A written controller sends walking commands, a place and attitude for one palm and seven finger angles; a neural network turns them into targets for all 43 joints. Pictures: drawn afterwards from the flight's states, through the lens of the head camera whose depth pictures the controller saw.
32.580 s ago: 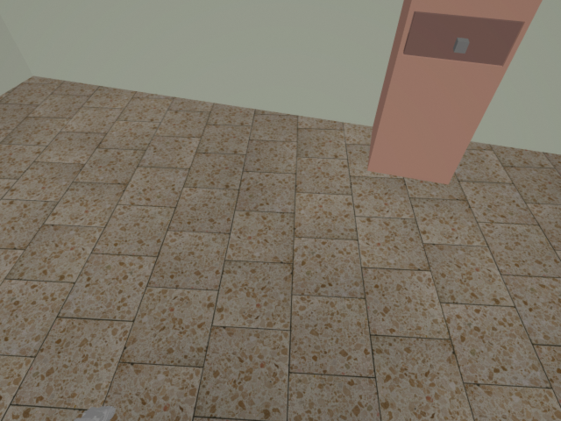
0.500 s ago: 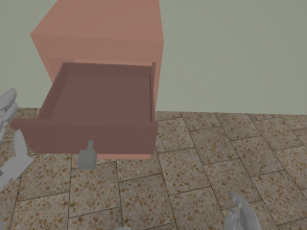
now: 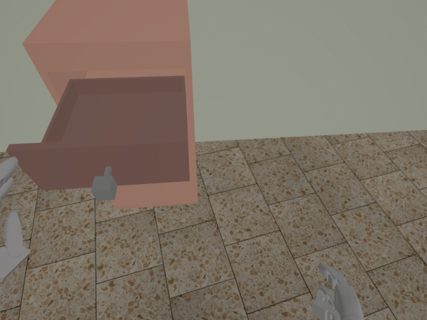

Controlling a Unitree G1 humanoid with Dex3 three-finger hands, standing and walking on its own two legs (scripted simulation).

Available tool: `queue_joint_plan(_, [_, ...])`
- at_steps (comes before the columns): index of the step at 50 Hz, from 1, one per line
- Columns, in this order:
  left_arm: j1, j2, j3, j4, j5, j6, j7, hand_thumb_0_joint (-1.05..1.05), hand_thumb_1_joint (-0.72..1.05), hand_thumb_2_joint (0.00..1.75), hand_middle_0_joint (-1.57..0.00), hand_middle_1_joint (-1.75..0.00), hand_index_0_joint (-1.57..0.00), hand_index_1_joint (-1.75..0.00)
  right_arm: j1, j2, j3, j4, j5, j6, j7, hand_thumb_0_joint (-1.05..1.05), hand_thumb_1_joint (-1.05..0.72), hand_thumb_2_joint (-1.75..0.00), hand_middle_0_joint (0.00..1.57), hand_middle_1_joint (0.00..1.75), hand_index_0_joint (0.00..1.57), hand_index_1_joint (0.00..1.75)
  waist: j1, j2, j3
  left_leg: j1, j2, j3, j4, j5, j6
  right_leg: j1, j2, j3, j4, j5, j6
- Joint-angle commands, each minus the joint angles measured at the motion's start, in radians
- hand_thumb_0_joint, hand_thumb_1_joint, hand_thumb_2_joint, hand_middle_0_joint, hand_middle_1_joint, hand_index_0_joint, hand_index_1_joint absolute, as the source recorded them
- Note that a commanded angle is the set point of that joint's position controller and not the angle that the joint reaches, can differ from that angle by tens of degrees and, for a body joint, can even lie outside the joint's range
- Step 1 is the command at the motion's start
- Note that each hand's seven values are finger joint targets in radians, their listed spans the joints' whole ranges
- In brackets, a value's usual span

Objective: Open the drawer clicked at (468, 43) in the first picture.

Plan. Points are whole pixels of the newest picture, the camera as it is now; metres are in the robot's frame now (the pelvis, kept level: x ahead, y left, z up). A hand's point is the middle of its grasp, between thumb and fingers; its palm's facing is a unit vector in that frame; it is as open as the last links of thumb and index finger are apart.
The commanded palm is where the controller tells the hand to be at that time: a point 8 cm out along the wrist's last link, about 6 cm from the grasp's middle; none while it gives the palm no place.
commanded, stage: stop stepping back and stand still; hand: left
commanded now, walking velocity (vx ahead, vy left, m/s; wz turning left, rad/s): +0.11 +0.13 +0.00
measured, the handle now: (106, 181) +0.42 +0.27 -0.04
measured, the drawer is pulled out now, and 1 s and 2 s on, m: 0.30 0.30 0.30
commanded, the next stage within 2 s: let the arm hang, fingers relaxed in 0.66 s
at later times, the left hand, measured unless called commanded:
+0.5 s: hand out of the picture +0.08 +0.24 +0.15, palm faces +0.44 -0.81 -0.39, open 7.4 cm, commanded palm +0.03 +0.28 +0.18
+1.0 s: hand out of the picture +0.02 +0.18 -0.14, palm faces +0.11 -0.97 -0.23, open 7.4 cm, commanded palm none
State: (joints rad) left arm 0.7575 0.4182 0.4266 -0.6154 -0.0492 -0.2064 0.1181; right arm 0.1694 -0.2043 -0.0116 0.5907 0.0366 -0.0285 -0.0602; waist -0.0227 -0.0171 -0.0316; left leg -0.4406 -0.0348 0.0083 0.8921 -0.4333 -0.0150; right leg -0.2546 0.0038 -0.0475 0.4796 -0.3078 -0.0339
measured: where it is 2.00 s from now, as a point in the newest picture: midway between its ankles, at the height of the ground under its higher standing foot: outside the picture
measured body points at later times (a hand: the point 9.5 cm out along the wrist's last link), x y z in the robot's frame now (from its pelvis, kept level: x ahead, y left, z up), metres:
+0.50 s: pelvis -0.09 -0.01 -0.01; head -0.11 -0.01 +0.44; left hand +0.05 +0.28 +0.17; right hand +0.07 -0.23 -0.09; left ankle -0.08 +0.10 -0.74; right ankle -0.05 -0.10 -0.73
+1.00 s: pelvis -0.09 -0.02 -0.01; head -0.09 -0.02 +0.44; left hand +0.01 +0.23 -0.12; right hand +0.03 -0.24 -0.15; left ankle -0.10 +0.10 -0.74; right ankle -0.07 -0.10 -0.74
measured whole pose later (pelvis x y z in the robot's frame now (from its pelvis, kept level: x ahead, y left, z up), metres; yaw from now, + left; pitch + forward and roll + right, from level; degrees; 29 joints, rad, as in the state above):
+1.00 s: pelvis -0.09 -0.02 -0.01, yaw +5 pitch -1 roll +1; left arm 0.30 0.17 0.04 0.59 0.03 0.08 0.02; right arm 0.23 -0.19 0.01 0.82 -0.02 0.00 0.00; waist -0.03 0.00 0.01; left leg -0.28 -0.02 0.00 0.64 -0.34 0.01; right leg -0.32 -0.01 -0.09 0.66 -0.32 -0.05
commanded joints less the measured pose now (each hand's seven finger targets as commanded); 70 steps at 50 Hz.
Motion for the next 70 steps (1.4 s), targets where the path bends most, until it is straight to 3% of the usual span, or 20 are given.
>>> queue_joint_plan(1, [-0.077,0.109,0.062,-0.147,0.009,-0.021,0.058,0.00,0.90,0.90,-0.20,-0.30,-0.20,-0.30,-0.118,-0.104,-0.019,-0.180,-0.008,-0.073,-0.024,0.00,-0.90,-0.90,0.20,0.30,0.20,0.30,-0.021,-0.091,-0.102,0.113,0.027,0.025,-0.485,0.155,0.029,0.203,-0.237,0.129,0.060,0.793,-0.039])
queue_joint_plan(4, [-0.105,0.124,0.035,-0.319,0.008,-0.028,0.080,0.00,0.90,0.90,-0.20,-0.30,-0.20,-0.30,-0.070,-0.136,-0.046,-0.206,-0.015,-0.101,-0.013,0.00,-0.90,-0.90,0.20,0.30,0.20,0.30,0.007,0.137,-0.143,0.393,0.220,-0.104,-0.516,0.809,0.084,0.041,-0.110,0.048,0.187,0.386,0.034])
queue_joint_plan(6, [-0.064,0.163,0.071,-0.363,0.019,-0.024,0.081,0.00,0.90,0.90,-0.20,-0.30,-0.20,-0.30,-0.047,-0.112,-0.048,-0.193,-0.016,-0.120,0.007,0.00,-0.90,-0.90,0.20,0.30,0.20,0.30,0.016,0.265,-0.177,0.540,0.238,-0.120,-0.416,1.044,0.088,-0.110,-0.060,-0.001,0.146,0.065,0.027])
queue_joint_plan(12, [-0.086,0.141,0.085,-0.259,0.001,-0.026,0.070,0.00,0.90,0.90,-0.20,-0.30,-0.20,-0.30,-0.081,-0.126,-0.025,-0.168,-0.009,-0.114,0.023,0.00,-0.90,-0.90,0.20,0.30,0.20,0.30,0.009,0.096,-0.011,0.053,0.171,-0.103,-0.498,0.225,0.075,0.191,-0.059,0.018,-0.059,0.112,0.031])
queue_joint_plan(14, [-0.089,0.113,0.071,-0.155,-0.006,-0.022,0.064,0.00,0.90,0.90,-0.20,-0.30,-0.20,-0.30,-0.064,-0.132,-0.038,-0.166,-0.008,-0.098,0.017,0.00,-0.90,-0.90,0.20,0.30,0.20,0.30,-0.005,-0.025,0.022,0.029,0.087,-0.061,-0.422,-0.079,0.064,0.077,-0.105,0.152,-0.161,-0.160,-0.002])
queue_joint_plan(17, [-0.147,0.087,0.022,-0.079,-0.005,-0.002,0.049,0.00,0.90,0.90,-0.20,-0.30,-0.20,-0.30,-0.058,-0.127,-0.032,-0.154,-0.004,-0.067,0.009,0.00,-0.90,-0.90,0.20,0.30,0.20,0.30,-0.023,-0.106,0.077,0.123,0.025,0.007,-0.179,-0.051,0.052,-0.176,-0.224,0.307,-0.289,-0.402,-0.074])
queue_joint_plan(21, [-0.191,0.087,0.000,-0.077,0.004,-0.002,0.053,0.00,0.90,0.90,-0.20,-0.30,-0.20,-0.30,-0.062,-0.121,-0.018,-0.145,-0.010,-0.075,-0.002,0.00,-0.90,-0.90,0.20,0.30,0.20,0.30,-0.018,-0.079,0.016,0.215,0.067,-0.031,-0.434,0.023,0.074,-0.130,-0.143,0.153,-0.148,-0.298,-0.031])
queue_joint_plan(23, [-0.203,0.084,-0.007,-0.137,0.016,-0.014,0.058,0.00,0.90,0.90,-0.20,-0.30,-0.20,-0.30,-0.073,-0.140,-0.018,-0.158,-0.026,-0.083,-0.007,0.00,-0.90,-0.90,0.20,0.30,0.20,0.30,-0.008,0.130,0.047,0.123,0.184,-0.251,-0.627,-0.198,0.128,-0.089,-0.028,0.075,0.022,-0.226,0.017])
queue_joint_plan(25, [-0.234,0.101,0.008,-0.191,0.045,-0.007,0.061,0.00,0.90,0.90,-0.20,-0.30,-0.20,-0.30,-0.085,-0.119,-0.008,-0.163,-0.022,-0.094,-0.004,0.00,-0.90,-0.90,0.20,0.30,0.20,0.30,0.007,0.249,0.077,-0.099,0.270,-0.333,-0.744,-0.427,0.166,0.040,0.005,0.003,0.223,-0.109,0.037])
queue_joint_plan(29, [-0.187,0.125,0.022,-0.222,0.039,-0.012,0.064,0.00,0.90,0.90,-0.20,-0.30,-0.20,-0.30,-0.058,-0.119,-0.009,-0.151,-0.026,-0.128,0.003,0.00,-0.90,-0.90,0.20,0.30,0.20,0.30,0.023,0.116,0.066,-0.060,0.170,-0.172,-0.564,-0.069,0.124,0.138,-0.018,0.025,-0.013,0.004,0.037])
queue_joint_plan(34, [-0.136,0.115,0.030,-0.172,0.015,-0.038,0.062,0.00,0.90,0.90,-0.20,-0.30,-0.20,-0.30,-0.029,-0.113,-0.033,-0.127,-0.025,-0.111,0.011,0.00,-0.90,-0.90,0.20,0.30,0.20,0.30,-0.002,-0.050,0.026,0.044,0.031,-0.025,-0.171,0.050,0.043,-0.001,-0.278,0.411,-0.305,-0.256,-0.093])
queue_joint_plan(37, [-0.126,0.104,0.031,-0.129,0.004,-0.038,0.059,0.00,0.90,0.90,-0.20,-0.30,-0.20,-0.30,-0.038,-0.105,-0.022,-0.123,-0.024,-0.093,0.015,0.00,-0.90,-0.90,0.20,0.30,0.20,0.30,-0.012,-0.088,-0.003,0.082,0.058,-0.040,-0.270,0.117,0.039,0.053,-0.255,0.271,-0.225,0.016,-0.092])
queue_joint_plan(38, [-0.281,-0.069,-0.301,0.652,0.129,0.127,-0.062,0.00,0.90,0.90,-0.20,-0.30,-0.20,-0.30,0.023,-0.175,-0.072,0.143,-0.051,-0.123,0.099,0.00,-0.90,-0.90,0.20,0.30,0.20,0.30,-0.045,-0.030,0.019,0.072,0.110,-0.059,-0.165,0.177,0.033,-0.075,-0.282,0.114,-0.013,0.268,-0.094])
queue_joint_plan(41, [-0.283,-0.157,-0.320,0.710,0.090,0.207,-0.095,0.00,0.90,0.90,-0.20,-0.30,-0.20,-0.30,0.107,-0.097,-0.033,0.104,-0.051,-0.037,0.085,0.00,-0.90,-0.90,0.20,0.30,0.20,0.30,-0.019,0.057,-0.005,0.179,0.173,-0.208,-0.365,0.399,0.094,-0.211,-0.070,0.003,0.181,0.041,0.005])
queue_joint_plan(43, [-0.364,-0.149,-0.338,0.785,0.088,0.213,-0.098,0.00,0.90,0.90,-0.20,-0.30,-0.20,-0.30,0.071,-0.154,-0.030,0.086,-0.069,-0.027,0.066,0.00,-0.90,-0.90,0.20,0.30,0.20,0.30,0.006,-0.046,0.014,0.061,0.253,-0.324,-0.424,0.513,0.175,-0.103,-0.021,0.020,0.238,-0.031,0.026])
queue_joint_plan(45, [-0.395,-0.131,-0.334,0.896,0.091,0.215,-0.100,0.00,0.90,0.90,-0.20,-0.30,-0.20,-0.30,0.050,-0.153,-0.026,0.093,-0.071,-0.023,0.049,0.00,-0.90,-0.90,0.20,0.30,0.20,0.30,0.030,-0.129,-0.036,0.085,0.182,-0.224,-0.362,0.674,0.127,0.044,-0.060,0.048,0.131,0.253,0.018])
queue_joint_plan(49, [-0.435,-0.060,-0.347,1.165,0.079,0.214,-0.097,0.00,0.90,0.90,-0.20,-0.30,-0.20,-0.30,0.076,-0.089,-0.016,0.165,-0.053,0.017,0.041,0.00,-0.90,-0.90,0.20,0.30,0.20,0.30,0.015,-0.090,-0.018,0.171,0.039,-0.042,-0.309,0.260,0.034,0.059,-0.205,0.191,-0.036,0.421,-0.080])
queue_joint_plan(55, [-0.427,-0.141,-0.354,1.410,0.069,0.212,-0.090,0.00,0.90,0.90,-0.20,-0.30,-0.20,-0.30,0.104,-0.043,-0.011,0.268,-0.059,0.021,0.028,0.00,-0.90,-0.90,0.20,0.30,0.20,0.30,0.030,0.206,0.015,0.186,0.109,-0.104,-0.483,0.317,0.062,0.108,-0.090,0.103,-0.083,0.179,-0.030])
queue_joint_plan(61, [-0.452,-0.136,-0.377,1.546,0.066,0.210,-0.092,0.00,0.90,0.90,-0.20,-0.30,-0.20,-0.30,0.153,-0.053,-0.012,0.341,-0.050,0.035,0.025,0.00,-0.90,-0.90,0.20,0.30,0.20,0.30,0.020,0.058,0.053,0.211,0.121,-0.099,-0.521,0.238,0.057,0.097,-0.096,0.103,-0.162,0.101,-0.032])
queue_joint_plan(70, [-0.433,-0.140,-0.391,1.669,0.060,0.211,-0.089,0.00,0.90,0.90,-0.20,-0.30,-0.20,-0.30,0.209,-0.037,0.002,0.438,-0.051,0.037,0.023,0.00,-0.90,-0.90,0.20,0.30,0.20,0.30,0.021,0.002,0.133,0.204,0.114,-0.088,-0.567,0.184,0.059,0.058,-0.098,0.110,-0.204,0.010,-0.029])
